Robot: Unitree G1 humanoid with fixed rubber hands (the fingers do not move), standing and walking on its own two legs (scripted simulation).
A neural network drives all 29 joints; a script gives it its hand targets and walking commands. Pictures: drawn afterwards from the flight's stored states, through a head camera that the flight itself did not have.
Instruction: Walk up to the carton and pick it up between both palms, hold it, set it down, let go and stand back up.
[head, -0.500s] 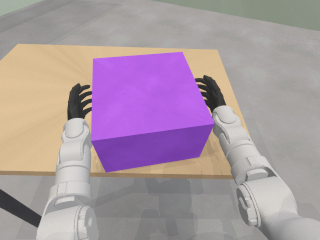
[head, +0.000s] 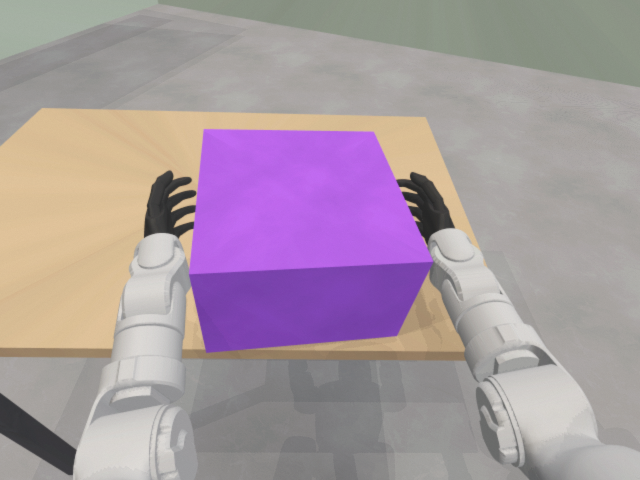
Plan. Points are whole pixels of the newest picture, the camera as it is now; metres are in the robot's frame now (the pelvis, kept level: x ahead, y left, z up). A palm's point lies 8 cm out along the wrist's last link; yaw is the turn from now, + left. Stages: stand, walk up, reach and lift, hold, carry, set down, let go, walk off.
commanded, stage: reach and lift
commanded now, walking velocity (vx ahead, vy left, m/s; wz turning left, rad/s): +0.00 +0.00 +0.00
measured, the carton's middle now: (298, 230) +0.42 +0.07 +0.09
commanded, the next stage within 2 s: hold in 1.82 s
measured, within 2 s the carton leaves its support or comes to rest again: neither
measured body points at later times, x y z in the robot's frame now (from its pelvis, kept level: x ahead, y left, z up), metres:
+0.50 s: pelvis -0.02 +0.01 +0.00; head -0.07 +0.01 +0.45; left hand +0.36 +0.23 +0.17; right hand +0.39 -0.12 +0.14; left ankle +0.00 +0.15 -0.75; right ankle +0.02 -0.11 -0.75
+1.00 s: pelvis -0.02 +0.02 +0.00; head -0.08 +0.02 +0.45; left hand +0.36 +0.21 +0.18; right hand +0.38 -0.14 +0.18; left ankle +0.00 +0.15 -0.75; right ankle +0.02 -0.11 -0.75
